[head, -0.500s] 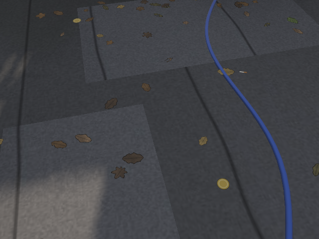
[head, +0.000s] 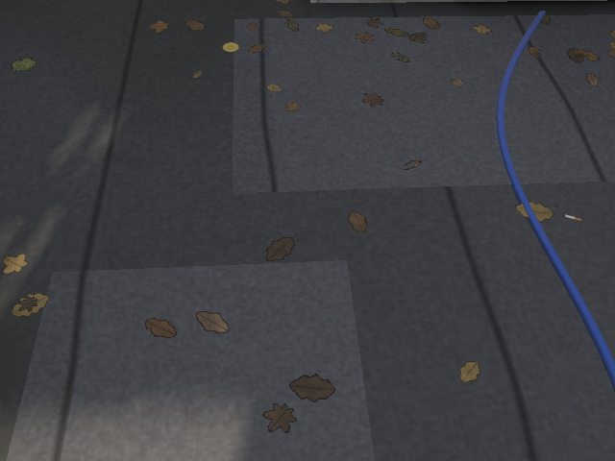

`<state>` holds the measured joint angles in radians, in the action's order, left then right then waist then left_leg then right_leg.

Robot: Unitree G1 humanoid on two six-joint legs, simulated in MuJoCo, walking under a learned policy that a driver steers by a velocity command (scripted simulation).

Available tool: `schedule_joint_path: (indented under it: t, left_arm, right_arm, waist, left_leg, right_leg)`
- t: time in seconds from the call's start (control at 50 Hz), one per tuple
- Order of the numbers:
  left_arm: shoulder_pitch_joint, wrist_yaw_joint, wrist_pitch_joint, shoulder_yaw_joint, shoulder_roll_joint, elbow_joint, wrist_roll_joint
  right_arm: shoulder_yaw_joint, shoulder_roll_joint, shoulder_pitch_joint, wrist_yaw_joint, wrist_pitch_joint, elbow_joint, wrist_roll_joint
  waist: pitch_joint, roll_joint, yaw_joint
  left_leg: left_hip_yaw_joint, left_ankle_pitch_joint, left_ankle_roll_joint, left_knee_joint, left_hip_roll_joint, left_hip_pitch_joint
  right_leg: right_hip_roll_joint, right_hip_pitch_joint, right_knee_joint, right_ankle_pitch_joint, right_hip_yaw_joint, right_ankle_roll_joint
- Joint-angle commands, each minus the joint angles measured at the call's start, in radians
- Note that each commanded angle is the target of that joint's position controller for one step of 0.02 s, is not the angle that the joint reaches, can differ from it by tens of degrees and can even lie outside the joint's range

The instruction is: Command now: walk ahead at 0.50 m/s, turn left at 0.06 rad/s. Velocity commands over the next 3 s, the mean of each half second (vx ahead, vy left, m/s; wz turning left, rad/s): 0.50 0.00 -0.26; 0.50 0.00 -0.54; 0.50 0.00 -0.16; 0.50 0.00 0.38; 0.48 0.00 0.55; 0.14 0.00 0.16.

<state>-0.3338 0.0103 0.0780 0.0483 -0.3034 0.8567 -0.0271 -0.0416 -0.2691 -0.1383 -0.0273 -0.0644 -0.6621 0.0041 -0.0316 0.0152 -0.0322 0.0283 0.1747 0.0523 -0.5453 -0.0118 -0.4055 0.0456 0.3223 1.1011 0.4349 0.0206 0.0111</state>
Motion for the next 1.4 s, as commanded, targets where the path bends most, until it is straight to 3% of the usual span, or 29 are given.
schedule_joint_path:
  t: [0.02, 0.1, 0.24, 0.34, 0.4, 0.42, 0.44, 0.46, 0.48, 0.5, 0.52, 0.54, 0.56, 0.64, 0.72, 0.8, 0.88, 0.9, 0.92, 0.94, 0.96, 0.98, 1.0, 1.02, 1.06, 1.18, 1.32, 1.36, 1.4]
  left_arm:
    - [0.061, -0.003, 0.021, 0.028, -0.111, -0.099, 0.013]
    - [0.051, -0.006, -0.017, 0.018, -0.057, -0.084, 0.014]
    - [0.256, 0.018, -0.011, 0.003, -0.026, -0.14, 0.008]
    - [0.347, 0.047, -0.011, 0.002, -0.03, -0.201, 0.01]
    - [0.263, 0.057, -0.015, 0.026, -0.075, -0.209, 0.013]
    - [0.129, 0.053, -0.017, 0.051, -0.114, -0.179, 0.012]
    - [-0.039, 0.038, -0.022, 0.084, -0.186, -0.143, 0.008]
    - [-0.091, 0.026, -0.023, 0.109, -0.304, -0.14, 0.001]
    - [-0.12, 0.026, -0.018, 0.088, -0.24, -0.155, 0.0]
    - [-0.09, 0.023, -0.013, 0.072, -0.184, -0.151, 0.01]
    - [-0.032, 0.02, -0.011, 0.066, -0.161, -0.16, 0.009]
    - [0.034, 0.017, -0.013, 0.057, -0.133, -0.175, 0.009]
    - [0.076, 0.013, -0.014, 0.047, -0.108, -0.192, 0.019]
    - [0.093, -0.005, -0.012, 0.055, -0.131, -0.207, 0.018]
    - [0.042, -0.024, -0.022, 0.063, -0.152, -0.189, 0.007]
    - [-0.019, -0.029, -0.034, 0.065, -0.149, -0.166, -0.003]
    - [0.005, -0.032, -0.044, 0.062, -0.125, -0.175, 0.006]
    - [0.004, -0.028, -0.041, 0.045, -0.08, -0.184, 0.012]
    - [-0.035, -0.027, -0.04, 0.022, -0.013, -0.198, 0.033]
    - [-0.156, -0.026, -0.029, 0.014, -0.003, -0.231, -0.01]
    - [-0.138, -0.03, -0.027, 0.032, -0.105, -0.188, -0.016]
    - [-0.034, -0.028, -0.03, 0.041, -0.137, -0.196, -0.007]
    - [0.021, -0.029, -0.032, 0.039, -0.121, -0.205, 0.004]
    - [0.061, -0.027, -0.029, 0.041, -0.109, -0.218, 0.015]
    - [0.055, -0.016, -0.028, 0.036, -0.073, -0.22, 0.008]
    - [0.192, 0.0, -0.018, 0.006, -0.011, -0.258, 0.02]
    - [0.358, 0.026, -0.002, 0.006, -0.03, -0.305, 0.005]
    - [0.312, 0.028, 0.001, 0.019, -0.057, -0.297, 0.01]
    - [0.067, 0.015, -0.003, 0.06, -0.131, -0.223, 0.02]
  right_arm:
    - [-0.035, -0.112, -0.108, -0.001, -0.012, 0.01, -0.01]
    - [-0.045, -0.127, -0.093, 0.004, -0.039, -0.022, -0.011]
    - [-0.055, -0.165, -0.162, 0.027, -0.041, -0.094, -0.012]
    - [-0.064, -0.177, -0.208, 0.036, -0.012, -0.143, 0.004]
    - [-0.075, -0.215, -0.18, 0.051, 0.014, -0.138, 0.008]
    - [-0.073, -0.215, -0.165, 0.059, 0.025, -0.131, 0.007]
    - [-0.063, -0.196, -0.178, 0.068, 0.024, -0.115, -0.002]
    - [-0.017, -0.063, -0.279, 0.051, -0.003, -0.063, -0.035]
    - [-0.014, -0.097, -0.226, 0.033, -0.045, -0.067, -0.015]
    - [-0.032, -0.158, -0.121, 0.019, -0.069, -0.039, 0.027]
    - [-0.026, -0.151, -0.072, 0.02, -0.083, -0.023, 0.028]
    - [-0.03, -0.148, -0.053, 0.027, -0.085, -0.026, 0.004]
    - [-0.038, -0.156, -0.061, 0.032, -0.075, -0.026, -0.01]
    - [-0.032, -0.108, -0.071, 0.035, -0.036, -0.014, -0.021]
    - [-0.014, -0.069, 0.088, 0.029, -0.039, 0.024, -0.016]
    - [-0.024, -0.104, 0.164, 0.013, -0.052, 0.05, 0.004]
    - [-0.052, -0.152, 0.044, 0.011, -0.069, 0.022, 0.004]
    - [-0.066, -0.183, -0.059, 0.017, -0.074, 0.006, -0.009]
    - [-0.078, -0.238, -0.199, 0.026, -0.071, -0.006, -0.016]
    - [-0.094, -0.302, -0.256, 0.014, -0.057, -0.051, -0.021]
    - [-0.071, -0.195, -0.211, 0.007, -0.058, -0.029, -0.002]
    - [-0.057, -0.141, -0.178, 0.009, -0.053, -0.028, -0.002]
    - [-0.048, -0.127, -0.139, 0.007, -0.048, -0.027, -0.013]
    - [-0.042, -0.108, -0.115, 0.007, -0.046, -0.037, -0.016]
    - [-0.035, -0.091, -0.109, 0.009, -0.051, -0.052, -0.017]
    - [-0.051, -0.16, -0.148, 0.017, -0.044, -0.103, 0.006]
    - [-0.054, -0.195, -0.245, 0.019, -0.013, -0.172, 0.025]
    - [-0.059, -0.212, -0.233, 0.024, -0.002, -0.181, 0.028]
    - [-0.045, -0.186, -0.222, 0.031, 0.003, -0.178, 0.023]
  waist:
    - [0.072, -0.118, 0.051]
    - [0.043, -0.101, 0.01]
    - [-0.028, -0.062, 0.086]
    - [-0.056, -0.055, 0.11]
    - [0.03, -0.102, 0.045]
    - [0.105, -0.093, -0.031]
    - [0.204, -0.034, -0.103]
    - [0.316, 0.225, -0.029]
    - [0.443, 0.168, -0.074]
    - [0.312, 0.113, -0.096]
    - [0.211, 0.044, -0.068]
    - [0.136, -0.009, -0.027]
    - [0.103, 0.007, 0.01]
    - [0.067, 0.034, 0.05]
    - [0.036, 0.06, -0.01]
    - [0.035, 0.075, -0.035]
    - [0.062, 0.107, 0.044]
    - [0.145, 0.077, 0.094]
    - [0.286, -0.083, 0.127]
    - [0.338, -0.436, 0.059]
    - [0.233, -0.255, 0.086]
    - [0.13, -0.157, 0.107]
    - [0.077, -0.083, 0.092]
    - [0.036, -0.08, 0.08]
    - [0.031, -0.125, 0.052]
    - [0.013, -0.089, 0.075]
    - [-0.025, -0.103, 0.112]
    - [0.001, -0.111, 0.066]
    - [0.157, -0.08, -0.058]
  left_leg:
    - [-0.352, -0.025, 0.181, 0.318, 0.251, 0.328]
    - [-0.208, -0.169, 0.198, 0.404, 0.234, 0.226]
    - [-0.005, -0.191, 0.135, 0.447, 0.23, 0.292]
    - [0.048, -0.299, 0.104, 0.369, 0.285, 0.484]
    - [0.099, -0.777, 0.062, 0.156, 0.28, 0.534]
    - [0.135, -0.872, 0.034, -0.03, 0.247, 0.492]
    - [0.144, -0.71, -0.005, -0.292, 0.208, 0.298]
    - [0.116, 0.072, -0.081, -0.684, 0.024, -0.168]
    - [-0.1, 0.413, -0.077, -0.83, -0.05, -0.333]
    - [-0.14, 0.337, -0.053, -0.843, 0.015, -0.421]
    - [-0.126, 0.248, -0.04, -0.769, 0.06, -0.411]
    - [-0.115, 0.197, -0.045, -0.675, 0.093, -0.36]
    - [-0.117, 0.162, -0.054, -0.615, 0.115, -0.283]
    - [-0.083, 0.078, -0.111, -0.442, 0.106, -0.196]
    - [-0.073, -0.197, -0.131, -0.122, 0.051, -0.119]
    - [-0.107, -0.243, -0.118, 0.019, 0.018, -0.062]
    - [-0.102, -0.123, -0.052, 0.096, 0.019, 0.1]
    - [-0.143, -0.097, -0.01, 0.097, 0.081, 0.282]
    - [-0.336, -0.032, 0.042, 0.096, 0.263, 0.534]
    - [-0.84, 0.274, 0.202, 0.227, 0.442, 0.728]
    - [-0.836, 0.441, 0.181, 0.277, 0.409, 0.652]
    - [-0.654, 0.375, 0.141, 0.272, 0.361, 0.549]
    - [-0.532, 0.227, 0.127, 0.281, 0.314, 0.443]
    - [-0.451, 0.113, 0.132, 0.296, 0.28, 0.375]
    - [-0.345, -0.011, 0.132, 0.332, 0.236, 0.311]
    - [-0.19, -0.192, 0.162, 0.399, 0.229, 0.305]
    - [-0.131, -0.243, 0.121, 0.358, 0.261, 0.379]
    - [-0.116, -0.393, 0.099, 0.282, 0.269, 0.411]
    - [-0.034, -0.552, 0.046, -0.017, 0.189, 0.311]
  right_leg:
    - [0.097, 0.361, 0.051, -0.121, 0.043, 0.007]
    - [0.105, 0.321, -0.05, -0.248, 0.04, -0.029]
    - [0.054, 0.331, -0.409, -0.561, 0.026, -0.017]
    - [0.031, 0.385, -0.51, -0.449, -0.008, 0.033]
    - [-0.052, 0.221, -0.509, -0.29, -0.101, 0.086]
    - [-0.099, 0.039, -0.547, -0.31, -0.124, 0.115]
    - [-0.055, -0.259, -0.56, -0.348, -0.005, 0.166]
    - [0.214, -0.657, -0.599, -0.255, 0.521, 0.357]
    - [0.294, -0.772, -0.765, -0.143, 0.831, 0.421]
    - [0.259, -0.693, -0.786, -0.166, 0.675, 0.356]
    - [0.215, -0.547, -0.788, -0.238, 0.544, 0.317]
    - [0.177, -0.396, -0.802, -0.336, 0.447, 0.291]
    - [0.148, -0.283, -0.827, -0.426, 0.387, 0.282]
    - [0.096, -0.094, -0.88, -0.55, 0.281, 0.289]
    - [0.031, -0.028, -0.869, -0.432, 0.218, 0.224]
    - [0.066, -0.092, -0.81, -0.319, 0.311, 0.198]
    - [0.069, -0.146, -0.656, -0.329, 0.392, 0.151]
    - [0.016, -0.1, -0.501, -0.33, 0.347, 0.119]
    - [-0.072, 0.034, -0.205, -0.079, 0.234, 0.077]
    - [-0.146, 0.376, 0.082, 0.178, 0.143, 0.034]
    - [-0.077, 0.457, 0.182, 0.112, 0.185, 0.018]
    - [-0.049, 0.465, 0.194, 0.017, 0.161, 0.014]
    - [-0.021, 0.429, 0.167, -0.043, 0.136, 0.009]
    - [0.002, 0.416, 0.109, -0.083, 0.136, 0.008]
    - [0.026, 0.348, 0.031, -0.115, 0.112, 0.008]
    - [0.053, 0.343, -0.296, -0.309, 0.035, -0.017]
    - [0.006, 0.242, -0.543, -0.39, -0.011, 0.015]
    - [-0.02, 0.144, -0.59, -0.345, -0.031, 0.047]
    - [-0.033, -0.233, -0.62, -0.373, -0.041, 0.102]
